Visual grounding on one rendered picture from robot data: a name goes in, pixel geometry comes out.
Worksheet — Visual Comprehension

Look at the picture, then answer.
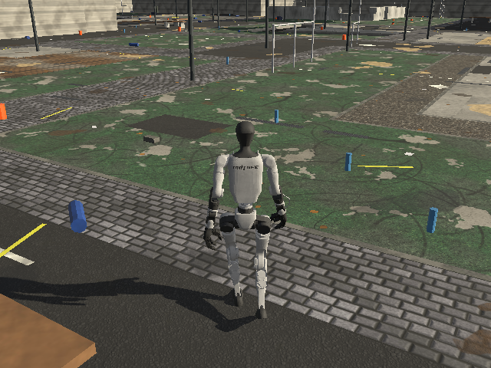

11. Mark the left robot upper arm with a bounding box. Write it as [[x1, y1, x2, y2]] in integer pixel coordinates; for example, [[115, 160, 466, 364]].
[[212, 154, 229, 199]]

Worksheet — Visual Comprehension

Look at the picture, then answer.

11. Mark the right robot forearm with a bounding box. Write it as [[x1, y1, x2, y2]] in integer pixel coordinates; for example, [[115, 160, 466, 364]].
[[272, 185, 286, 215]]

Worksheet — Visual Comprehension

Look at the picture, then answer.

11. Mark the right robot thigh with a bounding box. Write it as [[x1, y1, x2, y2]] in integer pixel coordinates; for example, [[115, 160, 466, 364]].
[[254, 215, 272, 270]]

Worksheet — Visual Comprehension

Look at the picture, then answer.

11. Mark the robot right hand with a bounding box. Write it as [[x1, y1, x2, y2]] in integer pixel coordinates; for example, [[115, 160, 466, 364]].
[[270, 212, 287, 229]]

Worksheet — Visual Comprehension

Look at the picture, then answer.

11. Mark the left robot forearm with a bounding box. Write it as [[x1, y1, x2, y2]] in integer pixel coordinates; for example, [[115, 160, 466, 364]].
[[205, 187, 220, 228]]

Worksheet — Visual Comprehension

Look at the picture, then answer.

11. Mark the humanoid robot torso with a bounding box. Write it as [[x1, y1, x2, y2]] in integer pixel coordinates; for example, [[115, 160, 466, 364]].
[[228, 151, 263, 230]]

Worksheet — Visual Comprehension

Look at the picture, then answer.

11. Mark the right robot upper arm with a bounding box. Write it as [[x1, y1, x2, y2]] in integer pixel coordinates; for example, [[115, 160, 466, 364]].
[[262, 154, 281, 196]]

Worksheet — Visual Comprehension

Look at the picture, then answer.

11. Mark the robot left hand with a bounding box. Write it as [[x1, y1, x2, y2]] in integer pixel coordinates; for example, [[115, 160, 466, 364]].
[[203, 227, 222, 251]]

